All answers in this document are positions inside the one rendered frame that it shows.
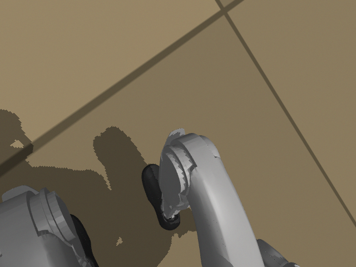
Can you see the right robot hand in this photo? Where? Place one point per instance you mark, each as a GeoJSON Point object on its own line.
{"type": "Point", "coordinates": [270, 256]}

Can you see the right robot foot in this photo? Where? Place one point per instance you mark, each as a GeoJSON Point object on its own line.
{"type": "Point", "coordinates": [150, 181]}

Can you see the left robot foot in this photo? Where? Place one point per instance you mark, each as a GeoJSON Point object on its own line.
{"type": "Point", "coordinates": [85, 240]}

